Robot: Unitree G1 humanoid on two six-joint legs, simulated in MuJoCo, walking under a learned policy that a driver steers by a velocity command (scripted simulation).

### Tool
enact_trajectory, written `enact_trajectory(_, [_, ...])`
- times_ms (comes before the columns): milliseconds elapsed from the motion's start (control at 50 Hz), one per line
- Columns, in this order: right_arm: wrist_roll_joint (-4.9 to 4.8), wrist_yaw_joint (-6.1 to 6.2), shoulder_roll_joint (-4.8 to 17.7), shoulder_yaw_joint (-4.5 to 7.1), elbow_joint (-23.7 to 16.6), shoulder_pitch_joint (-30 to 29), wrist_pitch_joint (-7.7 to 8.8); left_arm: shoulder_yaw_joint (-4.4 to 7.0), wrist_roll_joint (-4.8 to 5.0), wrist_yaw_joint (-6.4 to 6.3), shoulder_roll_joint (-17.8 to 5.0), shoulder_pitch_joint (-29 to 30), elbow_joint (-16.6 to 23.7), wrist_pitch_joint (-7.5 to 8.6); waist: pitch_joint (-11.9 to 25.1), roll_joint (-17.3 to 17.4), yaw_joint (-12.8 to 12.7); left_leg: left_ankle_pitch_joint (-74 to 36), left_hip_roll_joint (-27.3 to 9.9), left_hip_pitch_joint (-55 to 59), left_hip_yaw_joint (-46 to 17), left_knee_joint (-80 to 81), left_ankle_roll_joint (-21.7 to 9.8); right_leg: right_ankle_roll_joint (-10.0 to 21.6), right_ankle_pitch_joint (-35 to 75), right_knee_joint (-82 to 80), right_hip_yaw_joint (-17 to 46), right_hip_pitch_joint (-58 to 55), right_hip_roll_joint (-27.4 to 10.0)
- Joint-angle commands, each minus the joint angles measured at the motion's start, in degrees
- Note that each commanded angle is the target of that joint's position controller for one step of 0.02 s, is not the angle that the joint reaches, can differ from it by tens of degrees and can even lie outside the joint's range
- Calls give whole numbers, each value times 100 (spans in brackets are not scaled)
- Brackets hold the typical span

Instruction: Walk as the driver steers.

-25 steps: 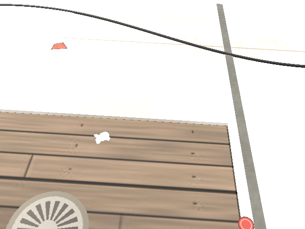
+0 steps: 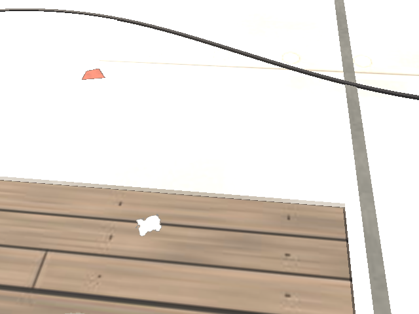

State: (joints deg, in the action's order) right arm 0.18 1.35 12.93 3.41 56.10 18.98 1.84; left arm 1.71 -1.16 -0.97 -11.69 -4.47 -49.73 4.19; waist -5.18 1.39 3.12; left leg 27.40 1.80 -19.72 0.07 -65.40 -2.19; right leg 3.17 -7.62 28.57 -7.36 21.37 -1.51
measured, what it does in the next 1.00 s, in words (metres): walks ahead, turning left: left foot, then right foot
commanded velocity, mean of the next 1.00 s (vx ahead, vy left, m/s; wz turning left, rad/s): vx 0.38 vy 0.00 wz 0.52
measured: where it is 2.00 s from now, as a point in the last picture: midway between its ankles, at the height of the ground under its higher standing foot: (94, 226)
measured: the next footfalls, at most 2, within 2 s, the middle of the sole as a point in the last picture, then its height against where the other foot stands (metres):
left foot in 0.38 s outside the picture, level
right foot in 0.82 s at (199, 309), level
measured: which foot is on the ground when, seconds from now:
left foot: up 0.00-0.36, down 0.38-0.84, up 0.86-1.00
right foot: down 0.00-0.38, up 0.40-0.80, down 0.82-1.00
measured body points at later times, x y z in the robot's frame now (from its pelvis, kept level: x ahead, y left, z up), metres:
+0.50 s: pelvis +0.10 +0.05 +0.01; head +0.09 +0.09 +0.46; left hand +0.12 +0.34 -0.12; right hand +0.23 -0.19 -0.10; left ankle +0.04 +0.12 -0.73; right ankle +0.12 -0.08 -0.67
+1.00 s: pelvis +0.34 +0.12 +0.01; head +0.37 +0.12 +0.46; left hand +0.28 +0.40 -0.10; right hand +0.56 -0.08 -0.12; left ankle +0.22 +0.19 -0.65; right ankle +0.42 +0.05 -0.73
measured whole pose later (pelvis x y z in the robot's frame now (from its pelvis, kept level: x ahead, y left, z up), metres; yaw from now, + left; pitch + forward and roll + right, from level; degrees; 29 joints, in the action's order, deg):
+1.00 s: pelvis +0.34 +0.12 +0.01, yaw +32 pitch +0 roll +0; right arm 1.9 -1.5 16.9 3.7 48.0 15.6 2.4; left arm 2.6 -1.7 0.5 -14.6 -13.8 -47.5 4.2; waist -2.2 2.5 0.1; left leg 18.7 1.9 -23.4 -3.9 -63.3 -4.6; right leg 2.7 -10.5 24.3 -4.3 14.4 1.1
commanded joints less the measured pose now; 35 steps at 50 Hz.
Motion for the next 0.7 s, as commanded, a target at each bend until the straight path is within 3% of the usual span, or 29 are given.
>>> enact_trajectory(20, [155, -92, 262, 149, -217, 552, -213, 108, 31, -131, -509, -737, 55, -22, 848, -776, -135, -357, -356, -598, -113, -315, 155, 822, 3502, -1057, 980, -1078, -1621])
enact_trajectory(100, [158, -135, 211, 169, -478, 267, -447, 163, -29, -116, -707, -582, 130, 0, 843, -768, 38, -736, -421, -642, 29, 228, 222, 966, 2512, -1290, 498, -623, -1668])
enact_trajectory(160, [193, -319, 324, 141, -792, -350, -540, 230, -38, -54, -849, -611, 168, -56, 763, -1008, -128, -1224, -616, -629, 151, 1126, 146, 841, -694, -1877, 510, -488, -1646])
enact_trajectory(200, [190, -438, 400, 136, -991, -724, -543, 304, -34, -22, -1051, -664, 191, -83, 679, -901, -224, -1199, -598, -555, 255, 1639, 102, 798, -1557, -2081, 571, -537, -1772])
enact_trajectory(260, [186, -512, 472, 144, -1140, -980, -495, 407, -42, 24, -1267, -849, 183, -103, 645, -705, -350, -860, -494, -316, 475, 2236, -9, 696, -2210, -2098, 500, -744, -1903])
enact_trajectory(320, [157, -535, 514, 155, -1200, -946, -416, 475, -59, 82, -1371, -875, 206, -163, 542, -692, -375, -477, -392, 61, 670, 2866, -178, 554, -2656, -1926, 371, -843, -1954])
enact_trajectory(340, [160, -530, 468, 146, -1141, -726, -373, 488, -33, 102, -1376, -800, 219, -207, 499, -592, -244, -622, -306, 472, 768, 3349, -260, 442, -2837, -1693, 177, -684, -1865])
enact_trajectory(360, [174, -503, 483, 162, -976, -317, -315, 481, -25, 116, -1283, -777, 217, -260, 478, -384, -94, -615, -146, 1103, 768, 3764, -368, 283, -3049, -1194, -91, -316, -1654])
enact_trajectory(380, [186, -433, 710, 245, -674, 400, -237, 408, -79, 149, -969, -744, 254, -322, 480, 429, 147, 112, -382, 1760, 68, 4487, -588, 63, -3044, 165, -576, 221, -1188])
enact_trajectory(400, [182, -343, 1320, 373, -679, 812, -170, 240, -127, 217, -381, -509, 530, -341, 349, 1900, 330, 1568, -1861, 2393, -2493, 5420, -1134, -303, -3103, 2315, -924, 1843, -411])
enact_trajectory(420, [109, -238, 1560, 400, -801, 705, -150, 290, -254, 229, -690, -32, 801, -326, -148, 1258, 349, 2045, -2304, 2031, -3910, 6062, -1598, -365, -2705, 2939, 152, 2877, 37])
enact_trajectory(440, [79, -160, 1318, 333, -819, 429, -161, 343, -175, 283, -942, 116, 838, -261, -359, 682, 181, 1512, -2099, 1833, -3239, 6014, -1504, -373, -1870, 3005, 573, 2896, -313])
enact_trajectory(460, [47, -137, 1171, 276, -885, 131, -124, 346, -73, 340, -971, -124, 737, -175, -265, 708, -75, 617, -1757, 1767, -2676, 5966, -1327, -386, -1235, 2830, 643, 2601, -377])
enact_trajectory(500, [-3, -132, 1010, 237, -985, -133, 0, 363, -164, 342, -1026, -397, 517, -127, 70, 461, -251, -1138, -1279, 2000, -1908, 5794, -1127, -444, -615, 2675, 629, 2162, -350])
enact_trajectory(540, [-32, -162, 983, 223, -913, 91, 120, 338, -173, 327, -911, -349, 541, -189, 350, 251, -262, -2522, -1182, 2190, -1633, 5553, -1140, -511, -419, 2665, 601, 2040, -244])
enact_trajectory(640, [8, -136, 1063, 258, -765, 602, 159, 214, -91, 312, -711, 518, 904, -252, 177, 347, 11, -3038, -1082, 2118, -1568, 5403, -1176, -655, -25, 1679, 581, 2095, -159])
enact_trajectory(700, [39, -113, 1159, 285, -729, 759, 148, 164, -38, 333, -724, 955, 1124, -211, 90, 427, 152, -3358, -1085, 2036, -1657, 5211, -1115, -586, 194, 983, 605, 1747, -54])
Over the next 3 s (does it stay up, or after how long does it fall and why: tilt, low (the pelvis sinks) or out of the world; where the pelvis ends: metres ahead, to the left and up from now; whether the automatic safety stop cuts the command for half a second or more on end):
stays up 1.25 0.73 -0.01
